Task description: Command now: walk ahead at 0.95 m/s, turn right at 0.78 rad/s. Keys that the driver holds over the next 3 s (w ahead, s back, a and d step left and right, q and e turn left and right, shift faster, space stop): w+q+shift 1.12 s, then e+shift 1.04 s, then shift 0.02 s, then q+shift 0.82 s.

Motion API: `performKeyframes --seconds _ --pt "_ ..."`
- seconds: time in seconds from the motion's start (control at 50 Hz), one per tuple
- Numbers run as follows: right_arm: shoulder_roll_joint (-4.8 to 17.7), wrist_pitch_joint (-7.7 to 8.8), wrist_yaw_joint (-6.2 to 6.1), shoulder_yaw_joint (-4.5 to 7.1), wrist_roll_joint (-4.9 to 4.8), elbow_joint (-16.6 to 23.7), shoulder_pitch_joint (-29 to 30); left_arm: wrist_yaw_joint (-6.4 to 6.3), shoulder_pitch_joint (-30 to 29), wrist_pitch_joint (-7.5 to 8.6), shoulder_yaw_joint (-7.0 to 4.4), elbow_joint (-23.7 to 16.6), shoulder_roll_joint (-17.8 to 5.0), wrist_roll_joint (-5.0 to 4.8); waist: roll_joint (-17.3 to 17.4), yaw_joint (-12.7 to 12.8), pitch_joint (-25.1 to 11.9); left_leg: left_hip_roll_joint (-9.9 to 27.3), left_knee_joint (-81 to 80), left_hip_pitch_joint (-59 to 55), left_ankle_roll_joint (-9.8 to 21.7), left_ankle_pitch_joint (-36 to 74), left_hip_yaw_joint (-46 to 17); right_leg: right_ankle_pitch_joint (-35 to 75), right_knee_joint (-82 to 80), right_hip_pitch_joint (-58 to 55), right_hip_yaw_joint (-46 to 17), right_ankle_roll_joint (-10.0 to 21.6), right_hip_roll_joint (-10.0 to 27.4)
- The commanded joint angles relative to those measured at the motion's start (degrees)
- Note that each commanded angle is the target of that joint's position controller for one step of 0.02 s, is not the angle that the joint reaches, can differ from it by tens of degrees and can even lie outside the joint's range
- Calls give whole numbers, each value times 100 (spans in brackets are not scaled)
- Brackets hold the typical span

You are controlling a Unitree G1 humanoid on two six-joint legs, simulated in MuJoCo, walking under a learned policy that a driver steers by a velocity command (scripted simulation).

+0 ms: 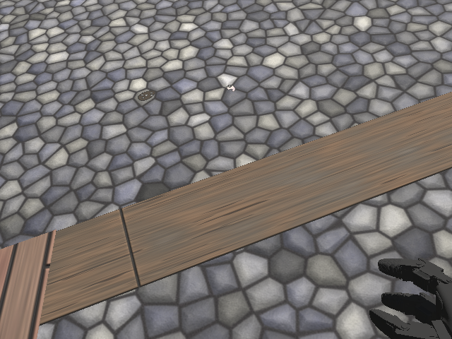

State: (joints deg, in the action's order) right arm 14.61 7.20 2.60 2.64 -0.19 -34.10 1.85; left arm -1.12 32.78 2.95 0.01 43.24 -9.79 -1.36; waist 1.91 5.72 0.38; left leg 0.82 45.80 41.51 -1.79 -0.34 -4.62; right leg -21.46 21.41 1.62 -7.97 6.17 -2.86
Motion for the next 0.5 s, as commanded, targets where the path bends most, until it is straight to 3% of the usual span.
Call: performKeyframes --seconds 0.02,0.08,0.12,0.14,0.16,0.18,0.2,0.22,0.24,0.26,0.28,0.3,0.32,0.34,0.38,0.42,0.46,0.5 --pt "168 128 74 56 -58 639 1277 -134 -125 55 -319 -145 -1052 -24 -764 -23 671 -402 -1217 -487 -82 829 583 1538 -1253 873 -816 607 796" --pt "228 174 143 84 -147 733 1525 -115 41 91 -321 154 -975 -28 -1071 154 751 -308 -1885 -691 150 1196 712 2493 -1262 149 -520 428 1023" --pt "450 194 147 184 -191 751 1317 -104 5 82 -382 246 -1141 69 -1279 -13 475 -524 -1984 -916 407 812 1062 4871 -752 -651 -259 244 1092" --pt "609 166 109 256 -232 710 966 -94 -33 64 -436 278 -1308 178 -1474 -241 143 -679 -1828 -1245 554 453 1213 6350 -233 -1019 -173 192 1173" --pt "859 98 45 363 -314 523 138 -75 -177 36 -484 282 -1463 323 -1598 -711 -361 -803 -1588 -1974 727 102 1313 7716 675 -1199 -84 182 1243" --pt "1040 -18 -41 428 -352 171 -1200 -57 -660 8 -519 193 -1587 387 -1540 -1468 -944 -661 -1603 -3355 913 208 1280 8546 2068 -763 186 87 1214" --pt "1060 -169 -112 384 -255 -230 -2817 -71 -1190 12 -479 -40 -1463 474 -908 -2086 -1806 103 -769 -5714 1193 -570 185 6896 4128 942 31 48 1089" --pt "1418 -79 -3 439 -139 -505 -3140 45 -192 109 -235 -169 -522 280 2077 -1136 -2577 1468 -1562 -7658 2534 -3058 -3612 145 6636 3506 -147 -554 -225" --pt "814 -70 -17 375 -107 -518 -3071 121 -625 311 -216 -205 -1027 46 1979 -1461 -2368 1393 -2830 -7539 2374 -3918 -4894 -285 6758 4105 -335 -374 -134" --pt "660 -74 -88 332 7 -503 -2711 181 -1466 471 -255 -461 -1270 -125 1130 -1423 -1332 1301 -2929 -6734 2160 -3449 -4104 15 6599 4428 -454 -245 179" --pt "715 -64 -59 335 23 -504 -2588 183 -2070 599 -185 -646 -1223 -1 -106 -1266 -809 1045 -3076 -5677 2016 -2641 -3613 129 6143 4114 -310 -145 264" --pt "673 -27 -21 306 35 -522 -2386 184 -2385 678 -182 -746 -1075 121 -620 -966 -324 789 -3199 -4788 2004 -1950 -3208 214 5617 3927 -227 -140 336" --pt "582 -4 -40 256 80 -508 -2204 205 -2287 685 -167 -773 -984 150 -473 -638 -190 600 -3330 -4261 2069 -1602 -2909 324 5237 3678 -270 -187 471" --pt "512 -18 -43 227 15 -521 -2129 195 -2234 662 -158 -765 -956 184 -304 -507 -41 446 -3422 -3932 2112 -1252 -2694 289 4904 3589 -176 -288 511" --pt "471 -33 -100 190 -151 -603 -2225 157 -2314 619 -137 -882 -910 244 -288 -334 263 432 -3538 -3276 2152 -1034 -2512 161 4171 3585 -44 -527 645" --pt "615 -45 -218 223 -226 -593 -2218 180 -3065 646 -41 -1230 -822 286 -258 -480 710 274 -3767 -2233 2019 -1026 -2151 822 2966 3205 235 -730 656" --pt "774 -99 -307 286 -242 -601 -2265 240 -3633 688 8 -1422 -661 275 -91 -727 807 -53 -3839 -1123 1678 -1218 -1728 2353 1734 1815 452 -827 387" --pt "894 -139 -326 336 -289 -688 -2602 210 -3641 664 -136 -1438 -893 179 96 -835 576 54 -3701 -1132 1458 -1541 -1919 3287 1339 951 300 -929 265"
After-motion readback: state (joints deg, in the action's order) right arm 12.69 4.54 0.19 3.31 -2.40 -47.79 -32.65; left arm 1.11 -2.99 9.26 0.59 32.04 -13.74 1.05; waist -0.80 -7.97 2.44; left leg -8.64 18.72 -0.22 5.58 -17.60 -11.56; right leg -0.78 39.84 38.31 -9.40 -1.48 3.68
